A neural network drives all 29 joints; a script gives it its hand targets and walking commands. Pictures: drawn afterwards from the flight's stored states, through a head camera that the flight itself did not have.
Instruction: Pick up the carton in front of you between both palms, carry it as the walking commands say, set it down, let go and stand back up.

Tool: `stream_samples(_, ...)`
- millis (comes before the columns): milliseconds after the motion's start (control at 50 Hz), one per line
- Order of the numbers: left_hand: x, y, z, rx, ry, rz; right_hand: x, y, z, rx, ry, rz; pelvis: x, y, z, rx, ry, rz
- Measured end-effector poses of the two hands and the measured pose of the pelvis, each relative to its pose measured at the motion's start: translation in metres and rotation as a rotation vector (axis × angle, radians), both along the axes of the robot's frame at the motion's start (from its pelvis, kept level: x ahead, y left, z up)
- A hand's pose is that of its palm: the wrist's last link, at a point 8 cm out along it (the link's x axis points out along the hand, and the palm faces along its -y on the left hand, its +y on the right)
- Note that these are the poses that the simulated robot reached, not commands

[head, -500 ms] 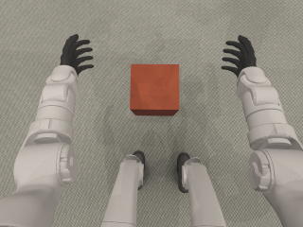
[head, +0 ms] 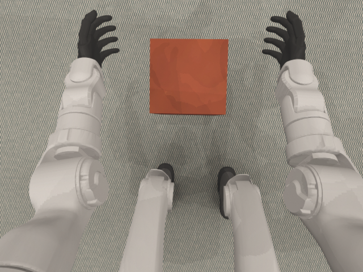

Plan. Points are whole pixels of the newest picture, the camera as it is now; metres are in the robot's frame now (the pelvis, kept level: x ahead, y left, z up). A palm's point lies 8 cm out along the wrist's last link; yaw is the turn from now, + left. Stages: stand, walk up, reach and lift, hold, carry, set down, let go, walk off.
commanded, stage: reach and lift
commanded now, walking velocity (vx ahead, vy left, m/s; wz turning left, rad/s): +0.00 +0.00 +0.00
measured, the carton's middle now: (188, 83) +0.50 +0.05 -0.45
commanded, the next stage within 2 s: none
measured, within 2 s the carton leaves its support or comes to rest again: leaves its support in 1.46 s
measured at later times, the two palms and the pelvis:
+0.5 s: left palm (125, 79) +0.49 +0.23 -0.36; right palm (255, 79) +0.51 -0.14 -0.36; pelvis -0.06 +0.00 -0.19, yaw +0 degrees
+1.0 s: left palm (133, 78) +0.50 +0.21 -0.38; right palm (249, 80) +0.51 -0.13 -0.38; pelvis -0.05 -0.01 -0.21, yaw +0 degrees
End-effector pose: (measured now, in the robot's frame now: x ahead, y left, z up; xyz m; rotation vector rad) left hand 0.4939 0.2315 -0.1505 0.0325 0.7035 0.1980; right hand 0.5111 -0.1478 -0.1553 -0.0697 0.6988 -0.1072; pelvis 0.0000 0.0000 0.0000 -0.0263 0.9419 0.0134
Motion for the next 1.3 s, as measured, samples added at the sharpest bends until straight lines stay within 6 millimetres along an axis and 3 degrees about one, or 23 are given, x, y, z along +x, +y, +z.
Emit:
stream_samples(140, -0.007, 0.006, -0.079, 0.011, -0.011, 0.011, -0.005, -0.002, -0.079, -0.008, -0.010, 0.013, -0.017, -0.005, -0.072, 0.002, -0.023, 0.000)
stream_samples(280, -0.007, 0.005, -0.134, 0.003, -0.024, 0.010, -0.005, -0.001, -0.132, -0.007, -0.016, 0.016, -0.040, -0.008, -0.134, 0.000, -0.114, 0.003)
stream_samples(420, -0.005, -0.002, -0.179, -0.011, 0.009, 0.001, -0.004, 0.003, -0.175, 0.005, 0.015, 0.015, -0.054, -0.007, -0.172, -0.003, -0.194, 0.002)
stream_samples(580, -0.006, -0.008, -0.230, 0.002, 0.052, -0.019, -0.006, 0.004, -0.223, 0.017, 0.042, 0.016, -0.054, -0.001, -0.198, -0.002, -0.270, -0.006)
stream_samples(680, 0.002, -0.012, -0.240, -0.002, 0.036, -0.025, -0.003, -0.001, -0.235, 0.007, 0.035, 0.013, -0.048, 0.000, -0.206, 0.000, -0.295, -0.004)
stream_samples(780, 0.012, -0.016, -0.236, -0.007, 0.012, -0.026, 0.006, 0.003, -0.232, 0.013, 0.011, 0.024, -0.044, -0.002, -0.212, 0.002, -0.297, -0.005)
stream_samples(1020, 0.002, -0.024, -0.232, -0.016, 0.023, -0.032, -0.002, 0.015, -0.227, 0.027, 0.021, 0.040, -0.049, -0.007, -0.208, 0.008, -0.290, -0.005)
stream_samples(1120, 0.005, -0.039, -0.230, -0.029, 0.020, -0.050, -0.001, 0.035, -0.226, 0.052, 0.021, 0.071, -0.054, -0.007, -0.206, 0.009, -0.307, -0.006)
stream_samples(1300, 0.009, -0.037, -0.229, -0.029, 0.046, -0.070, 0.001, 0.035, -0.226, 0.060, 0.036, 0.045, -0.052, -0.006, -0.211, 0.008, -0.329, -0.006)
